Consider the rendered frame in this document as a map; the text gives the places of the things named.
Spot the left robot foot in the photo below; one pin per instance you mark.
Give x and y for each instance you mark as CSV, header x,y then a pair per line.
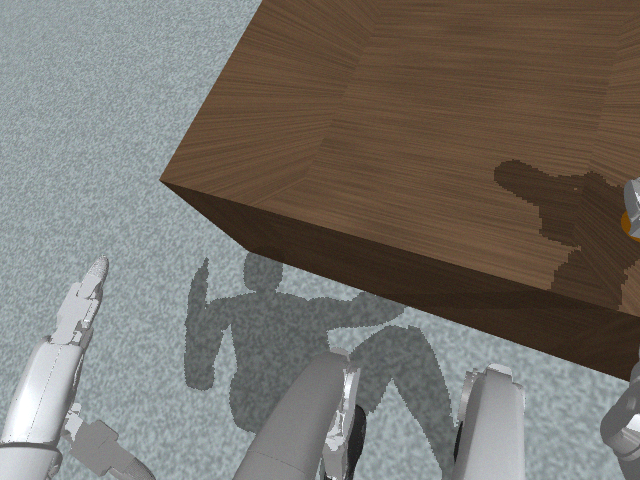
x,y
355,443

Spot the left robot arm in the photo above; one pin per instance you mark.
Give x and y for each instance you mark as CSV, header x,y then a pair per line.
x,y
29,461

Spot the left robot hand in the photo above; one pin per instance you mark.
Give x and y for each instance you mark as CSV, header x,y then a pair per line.
x,y
43,409

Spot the right robot arm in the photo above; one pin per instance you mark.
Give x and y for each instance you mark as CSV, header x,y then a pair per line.
x,y
620,427

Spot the right robot hand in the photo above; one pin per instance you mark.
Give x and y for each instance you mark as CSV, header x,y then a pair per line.
x,y
632,203

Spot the can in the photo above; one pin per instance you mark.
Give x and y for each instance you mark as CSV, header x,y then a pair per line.
x,y
626,225

